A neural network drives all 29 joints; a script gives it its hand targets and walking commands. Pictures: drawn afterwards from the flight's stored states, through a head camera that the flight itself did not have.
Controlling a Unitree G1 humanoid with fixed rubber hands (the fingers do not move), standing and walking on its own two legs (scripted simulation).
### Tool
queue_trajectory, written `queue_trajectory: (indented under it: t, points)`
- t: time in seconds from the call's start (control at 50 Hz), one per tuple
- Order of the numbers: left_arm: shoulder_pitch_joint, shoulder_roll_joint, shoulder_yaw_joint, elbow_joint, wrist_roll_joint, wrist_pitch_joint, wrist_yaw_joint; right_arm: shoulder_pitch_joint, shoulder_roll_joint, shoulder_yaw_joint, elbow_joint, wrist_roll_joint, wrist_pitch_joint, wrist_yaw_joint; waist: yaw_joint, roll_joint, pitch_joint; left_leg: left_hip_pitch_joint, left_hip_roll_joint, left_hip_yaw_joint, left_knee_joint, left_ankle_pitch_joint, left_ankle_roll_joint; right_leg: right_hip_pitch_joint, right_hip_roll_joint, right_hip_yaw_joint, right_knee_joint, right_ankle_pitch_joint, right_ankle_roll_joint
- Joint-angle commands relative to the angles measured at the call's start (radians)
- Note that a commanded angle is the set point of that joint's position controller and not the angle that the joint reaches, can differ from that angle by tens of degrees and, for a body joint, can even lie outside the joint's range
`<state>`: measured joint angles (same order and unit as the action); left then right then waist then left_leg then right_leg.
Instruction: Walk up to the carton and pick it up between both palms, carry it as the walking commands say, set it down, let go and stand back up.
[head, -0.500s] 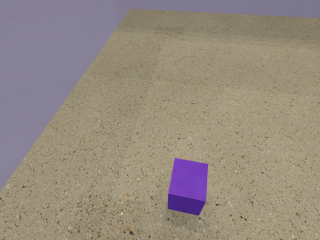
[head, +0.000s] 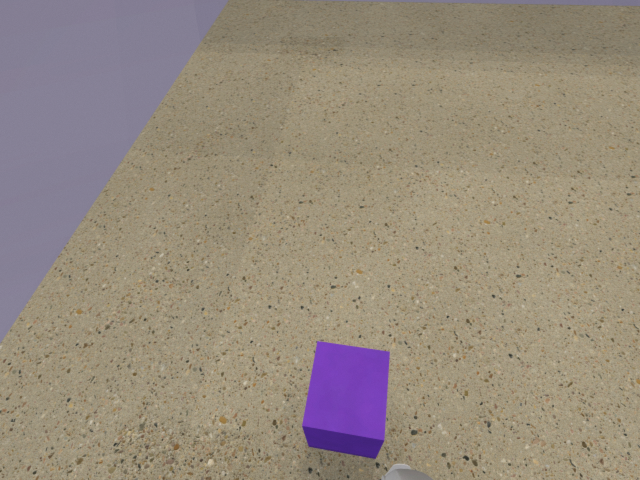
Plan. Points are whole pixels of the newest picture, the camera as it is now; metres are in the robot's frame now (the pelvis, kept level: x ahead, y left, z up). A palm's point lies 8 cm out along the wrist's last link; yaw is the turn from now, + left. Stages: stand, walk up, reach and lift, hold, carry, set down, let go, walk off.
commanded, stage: walk up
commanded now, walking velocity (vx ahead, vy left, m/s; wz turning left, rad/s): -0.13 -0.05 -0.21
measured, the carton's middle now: (347, 401) +0.39 -0.02 -0.62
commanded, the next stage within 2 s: none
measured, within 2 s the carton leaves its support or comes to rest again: neither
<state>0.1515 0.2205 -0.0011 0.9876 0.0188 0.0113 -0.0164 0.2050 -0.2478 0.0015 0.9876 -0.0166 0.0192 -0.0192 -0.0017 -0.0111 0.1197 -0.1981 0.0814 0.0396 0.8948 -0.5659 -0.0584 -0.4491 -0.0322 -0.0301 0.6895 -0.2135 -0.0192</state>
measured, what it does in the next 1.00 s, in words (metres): steps on the spot: left foot, then right foot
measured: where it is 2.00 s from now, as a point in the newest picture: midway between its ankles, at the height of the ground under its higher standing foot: outside the picture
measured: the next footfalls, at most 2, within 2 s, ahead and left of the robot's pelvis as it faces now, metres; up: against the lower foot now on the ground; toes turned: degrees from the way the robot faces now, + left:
left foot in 0.40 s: -0.05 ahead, +0.14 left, +0.00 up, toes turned +0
right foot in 0.76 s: -0.06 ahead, -0.11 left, +0.00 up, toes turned -4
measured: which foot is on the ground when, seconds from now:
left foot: up 0.00-0.38, down 0.40-1.00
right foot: down 0.00-0.40, up 0.42-0.74, down 0.76-1.00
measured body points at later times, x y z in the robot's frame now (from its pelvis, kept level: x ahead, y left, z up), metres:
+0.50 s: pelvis -0.05 +0.03 +0.02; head +0.00 +0.05 +0.47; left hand +0.05 +0.27 -0.14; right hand -0.03 -0.24 -0.12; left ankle -0.09 +0.14 -0.72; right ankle +0.02 -0.11 -0.67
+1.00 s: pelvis -0.06 +0.01 +0.01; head -0.04 +0.01 +0.46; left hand +0.05 +0.25 -0.13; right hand -0.01 -0.26 -0.12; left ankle -0.09 +0.14 -0.72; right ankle -0.10 -0.11 -0.71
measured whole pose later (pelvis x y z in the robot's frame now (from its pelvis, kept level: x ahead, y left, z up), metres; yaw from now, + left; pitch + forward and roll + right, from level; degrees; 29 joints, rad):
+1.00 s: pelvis -0.06 +0.01 +0.01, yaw -4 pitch +1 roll +0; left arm 0.18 0.23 0.00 0.93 0.02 0.02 0.02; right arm 0.20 -0.25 0.00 0.95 -0.02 0.04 -0.02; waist 0.00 -0.01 0.02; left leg -0.22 0.05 0.06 0.57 -0.36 -0.02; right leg -0.25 0.00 0.00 0.59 -0.35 0.00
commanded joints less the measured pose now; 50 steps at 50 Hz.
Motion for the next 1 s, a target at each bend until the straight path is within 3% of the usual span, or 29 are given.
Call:
queue_trajectory:
  t: [0.0,0.04,0.08,0.1,0.2,0.22,0.24,0.28,0.34,0.36,0.38,0.4,0.42,0.44,0.46,0.48,0.54,0.6,0.64,0.66,0.7,0.72,0.74,0.76,0.78,0.8,0.84,0.9,0.98]
  points:
    - [0.102,0.267,0.085,-0.061,-0.014,0.004,0.037,0.041,-0.111,-0.078,-0.09,0.001,0.054,-0.017,0.009,-0.212,-0.177,-0.228,-0.035,-0.098,0.365,-0.055,0.014,0.231,-0.27,0.403,-0.314,0.772,-0.119]
    - [0.09,0.227,0.081,-0.106,-0.011,-0.001,0.034,0.044,-0.119,-0.082,-0.055,0.007,0.074,-0.015,0.0,-0.156,-0.214,-0.194,-0.041,-0.089,0.324,0.035,0.019,0.236,-0.241,0.409,-0.322,0.703,-0.071]
    - [0.16,0.223,0.078,-0.091,-0.006,-0.014,0.043,-0.035,-0.098,-0.075,-0.091,0.01,0.084,-0.015,0.035,-0.128,-0.279,-0.198,-0.048,-0.074,0.277,0.053,0.022,0.264,-0.266,0.442,-0.309,0.736,-0.089]
    - [0.151,0.228,0.077,-0.087,-0.003,-0.01,0.045,-0.047,-0.11,-0.08,-0.08,0.009,0.094,-0.016,0.032,-0.141,-0.265,-0.189,-0.046,-0.079,0.247,0.053,0.019,0.259,-0.244,0.452,-0.314,0.68,-0.06]
    - [0.06,0.205,0.075,-0.142,0.008,0.021,0.043,-0.088,-0.088,-0.072,-0.076,0.018,0.104,-0.013,0.012,-0.186,-0.145,-0.138,-0.066,-0.037,0.075,0.06,0.016,0.046,-0.199,0.414,-0.413,0.225,-0.095]
    - [0.107,0.228,0.087,-0.151,0.021,0.02,0.04,-0.082,-0.092,-0.07,-0.073,0.016,0.114,-0.015,0.036,-0.153,-0.165,-0.111,-0.08,-0.04,0.06,0.084,0.019,0.063,-0.239,0.484,-0.451,0.149,-0.08]
    - [0.055,0.245,0.093,-0.156,0.016,0.024,0.039,-0.007,-0.099,-0.07,-0.061,0.013,0.103,-0.005,0.001,-0.228,-0.196,-0.073,-0.056,-0.056,0.032,0.088,0.034,0.031,-0.21,0.428,-0.459,-0.018,-0.068]
    - [0.045,0.274,0.096,-0.175,0.025,0.04,0.038,0.003,-0.109,-0.069,-0.064,0.021,0.096,-0.003,0.003,-0.223,-0.176,0.048,-0.11,-0.001,-0.097,0.054,0.042,-0.053,-0.188,0.436,-0.543,-0.113,-0.046]
    - [0.027,0.248,0.091,-0.171,0.028,0.055,0.038,0.138,-0.073,-0.048,-0.001,0.02,0.086,-0.003,-0.037,-0.311,-0.115,0.236,-0.15,0.094,-0.396,0.101,0.084,-0.114,-0.101,0.367,-0.645,-0.252,0.066]
    - [0.018,0.205,0.069,-0.16,0.006,0.06,0.037,0.19,-0.101,-0.054,0.002,0.01,0.059,-0.006,-0.089,-0.157,-0.142,0.384,-0.064,0.015,-0.633,0.119,0.117,-0.242,0.005,0.25,-0.499,-0.336,0.117]
    - [-0.005,0.114,0.05,-0.198,-0.005,0.051,0.04,0.221,-0.223,-0.081,0.024,-0.005,0.039,-0.015,-0.113,0.319,-0.114,0.269,0.272,-0.356,-0.734,0.005,0.17,-0.313,0.091,0.093,-0.023,-0.304,0.103]
    - [-0.025,0.1,0.074,-0.204,0.006,0.048,0.04,0.065,-0.232,-0.068,-0.028,-0.023,0.044,-0.021,-0.054,0.378,-0.003,-0.052,0.406,-0.405,-0.741,0.144,0.222,-0.275,0.072,0.108,0.266,-0.333,0.075]
    - [-0.01,0.159,0.083,-0.168,0.004,0.064,0.023,-0.014,-0.274,-0.075,-0.08,-0.029,0.031,-0.019,-0.037,0.15,0.006,-0.092,0.435,-0.419,-0.77,0.041,0.211,-0.256,0.055,0.17,0.333,-0.271,0.067]
    - [0.026,0.145,0.088,-0.17,0.017,0.069,0.015,-0.106,-0.216,-0.061,-0.105,-0.023,0.023,-0.024,0.008,0.129,0.018,-0.084,0.384,-0.334,-0.771,0.002,0.213,-0.24,0.051,0.165,0.444,-0.187,0.058]
    - [0.073,0.132,0.078,-0.124,0.019,0.064,0.01,-0.172,-0.177,-0.053,-0.139,-0.013,0.019,-0.027,0.05,0.159,0.031,-0.12,0.288,-0.199,-0.656,0.32,0.178,-0.168,0.047,0.159,0.486,-0.143,0.052]
    - [0.102,0.126,0.073,-0.082,0.019,0.065,0.002,-0.147,-0.149,-0.051,-0.147,-0.005,0.005,-0.024,0.054,0.057,-0.018,-0.034,0.257,-0.153,-0.596,0.564,0.18,-0.155,0.051,0.122,0.549,-0.111,0.068]
    - [0.039,0.112,0.065,-0.132,0.002,0.057,0.007,-0.051,-0.149,-0.057,-0.141,0.003,-0.007,-0.019,0.012,0.182,-0.115,0.136,0.196,-0.013,-0.456,1.131,0.183,-0.105,0.045,0.049,0.431,-0.212,0.079]
    - [0.036,0.101,0.043,-0.119,-0.006,0.04,0.016,0.017,-0.133,-0.049,-0.086,0.003,0.002,-0.022,0.004,0.296,-0.179,0.3,0.16,-0.004,-0.379,1.237,0.177,-0.085,0.058,-0.001,0.195,-0.235,0.065]
    - [-0.019,0.097,0.045,-0.141,-0.004,0.034,0.024,0.078,-0.148,-0.055,-0.073,0.0,0.001,-0.032,-0.032,0.25,-0.214,0.333,0.199,-0.058,-0.351,1.272,0.192,-0.043,0.038,0.008,0.074,-0.238,0.03]
    - [-0.029,0.095,0.045,-0.145,-0.01,0.021,0.028,0.046,-0.157,-0.062,-0.069,0.012,0.013,-0.024,-0.007,0.256,-0.159,0.249,0.187,-0.029,-0.316,1.311,0.177,0.015,0.025,-0.004,-0.049,-0.219,0.028]
    - [0.085,0.1,0.032,-0.108,-0.016,0.013,0.03,-0.011,-0.173,-0.058,-0.092,0.014,0.014,-0.015,0.027,0.223,-0.273,0.232,0.141,-0.004,-0.267,1.046,0.152,0.204,0.009,0.005,-0.259,0.063,0.012]
    - [0.123,0.162,0.049,-0.09,-0.017,-0.006,0.032,0.012,-0.144,-0.059,-0.098,0.022,0.021,-0.008,0.029,0.159,-0.309,0.101,0.064,0.055,-0.228,0.82,0.11,0.361,-0.086,0.092,-0.236,0.534,-0.021]
    - [0.149,0.167,0.062,-0.061,-0.016,-0.016,0.035,0.039,-0.076,-0.039,-0.086,0.03,0.017,-0.01,0.032,-0.036,-0.35,0.014,-0.005,0.05,-0.206,0.411,0.084,0.455,-0.206,0.238,-0.234,0.782,-0.085]
    - [0.183,0.175,0.067,-0.047,-0.008,-0.018,0.035,0.046,-0.042,-0.024,-0.078,0.025,0.019,-0.009,0.04,-0.124,-0.344,-0.022,-0.059,0.023,-0.186,0.053,0.073,0.466,-0.26,0.326,-0.269,0.829,-0.128]
    - [0.155,0.187,0.061,-0.058,0.001,-0.016,0.04,0.032,-0.078,-0.031,-0.094,0.022,0.025,-0.008,0.019,-0.114,-0.255,-0.042,-0.071,-0.011,-0.192,-0.002,0.076,0.39,-0.258,0.351,-0.313,0.747,-0.169]
    - [0.076,0.181,0.056,-0.056,0.009,-0.015,0.041,0.03,-0.055,-0.031,-0.081,0.023,0.032,0.001,-0.004,-0.218,-0.139,-0.05,-0.06,-0.036,-0.23,0.024,0.071,0.27,-0.253,0.314,-0.336,0.58,-0.149]
    - [0.044,0.149,0.039,-0.07,0.005,-0.01,0.046,0.043,-0.068,-0.036,-0.057,0.013,0.021,-0.003,-0.045,-0.205,-0.076,0.022,-0.048,-0.019,-0.382,0.218,0.065,0.181,-0.151,0.263,-0.339,0.466,-0.083]
    - [0.061,0.113,0.036,-0.07,-0.013,-0.032,0.043,0.053,-0.103,-0.056,-0.047,0.02,-0.004,-0.006,-0.036,-0.038,-0.196,0.168,0.04,-0.024,-0.447,0.584,0.094,0.201,-0.065,0.156,-0.228,0.496,-0.043]
    - [0.066,0.119,0.045,-0.082,-0.007,-0.026,0.045,0.008,-0.095,-0.04,-0.061,0.013,0.006,-0.012,-0.004,0.019,-0.177,0.123,0.051,-0.027,-0.471,0.519,0.09,0.215,-0.063,0.132,-0.244,0.325,-0.046]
